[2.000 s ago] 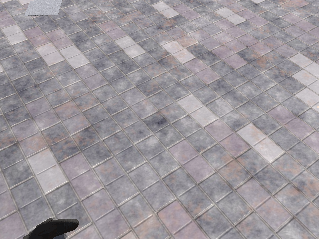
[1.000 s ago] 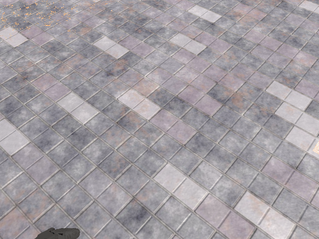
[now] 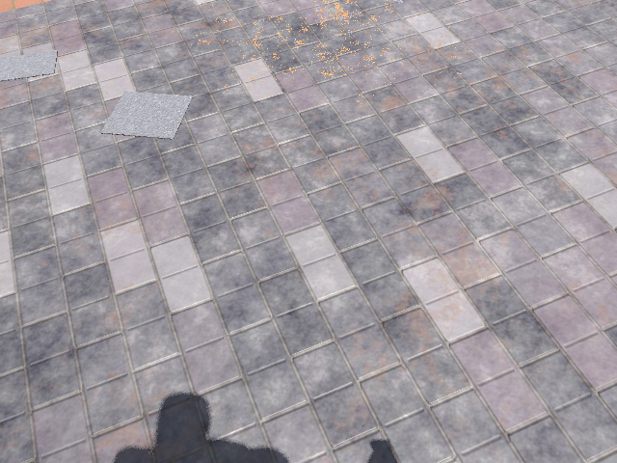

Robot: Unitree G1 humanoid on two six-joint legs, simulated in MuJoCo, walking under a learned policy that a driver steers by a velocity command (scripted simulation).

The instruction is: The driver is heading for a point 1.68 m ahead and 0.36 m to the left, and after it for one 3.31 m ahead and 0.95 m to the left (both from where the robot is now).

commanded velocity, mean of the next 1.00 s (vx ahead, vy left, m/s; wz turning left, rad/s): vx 0.08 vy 0.00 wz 0.44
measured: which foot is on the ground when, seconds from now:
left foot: up 0.00-0.36, down 0.38-1.00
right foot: down 0.00-0.38, up 0.40-0.82, down 0.84-1.00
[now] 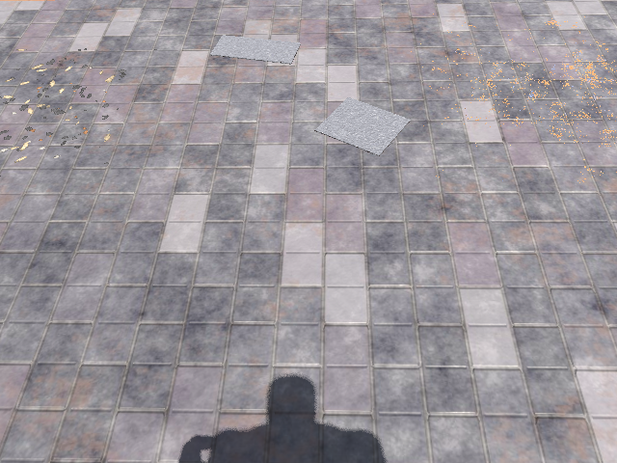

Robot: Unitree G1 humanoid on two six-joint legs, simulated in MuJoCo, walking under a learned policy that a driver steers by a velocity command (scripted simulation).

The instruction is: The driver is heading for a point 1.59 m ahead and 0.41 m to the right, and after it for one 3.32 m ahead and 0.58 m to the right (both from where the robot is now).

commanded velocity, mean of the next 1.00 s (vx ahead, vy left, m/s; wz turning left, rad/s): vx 0.11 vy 0.00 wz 0.02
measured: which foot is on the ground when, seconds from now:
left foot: down 0.00-0.68, up 0.70-0.94, down 0.96-1.00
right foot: down 0.00-0.94, up 0.96-1.00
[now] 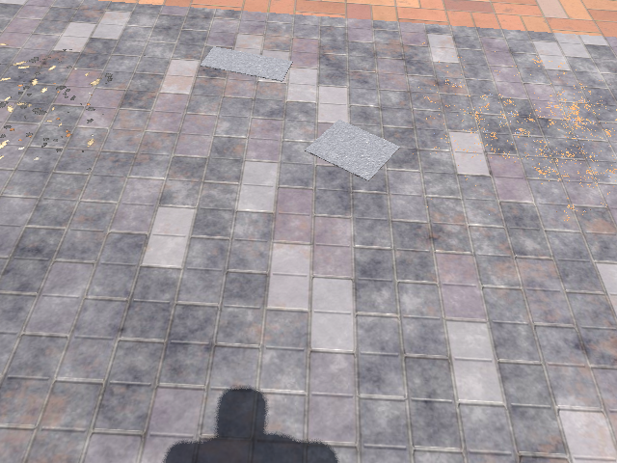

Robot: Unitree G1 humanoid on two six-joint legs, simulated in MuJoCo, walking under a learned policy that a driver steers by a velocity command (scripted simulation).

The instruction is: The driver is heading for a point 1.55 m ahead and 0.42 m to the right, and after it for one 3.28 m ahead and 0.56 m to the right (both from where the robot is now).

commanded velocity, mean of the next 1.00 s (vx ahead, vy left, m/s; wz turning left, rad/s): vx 0.23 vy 0.00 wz -0.43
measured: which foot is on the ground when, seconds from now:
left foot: down 0.00-0.40, up 0.42-0.88, down 0.90-1.00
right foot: up 0.00-0.40, down 0.42-0.90, up 0.92-1.00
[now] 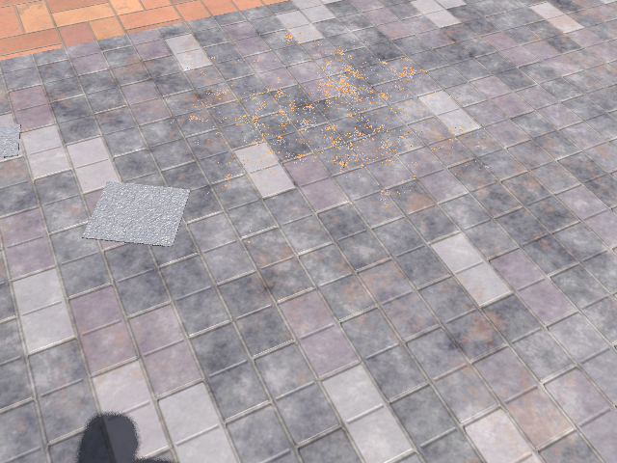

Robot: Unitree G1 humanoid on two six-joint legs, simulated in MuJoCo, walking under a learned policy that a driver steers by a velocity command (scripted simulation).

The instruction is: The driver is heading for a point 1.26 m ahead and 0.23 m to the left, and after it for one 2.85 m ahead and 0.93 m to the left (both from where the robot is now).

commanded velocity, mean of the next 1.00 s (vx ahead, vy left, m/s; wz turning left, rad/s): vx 0.37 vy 0.00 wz -0.05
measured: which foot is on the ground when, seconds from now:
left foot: down 0.00-0.26, up 0.28-0.68, down 0.70-1.00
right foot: up 0.00-0.24, down 0.26-0.70, up 0.72-1.00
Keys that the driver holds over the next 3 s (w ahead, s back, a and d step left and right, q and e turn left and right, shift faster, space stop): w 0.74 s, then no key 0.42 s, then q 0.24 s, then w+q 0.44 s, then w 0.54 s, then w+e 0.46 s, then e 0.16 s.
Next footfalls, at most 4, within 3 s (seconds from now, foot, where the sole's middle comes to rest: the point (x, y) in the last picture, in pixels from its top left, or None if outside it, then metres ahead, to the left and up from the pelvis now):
0.26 right None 0.09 -0.13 -0.77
0.70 left None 0.44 0.11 -0.77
1.14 right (358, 434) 0.56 -0.11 -0.77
2.06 right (289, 321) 0.84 0.04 -0.77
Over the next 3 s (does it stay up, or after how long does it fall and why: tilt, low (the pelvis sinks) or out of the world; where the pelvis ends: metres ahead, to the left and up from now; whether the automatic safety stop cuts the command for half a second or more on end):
stays up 1.12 0.31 -0.01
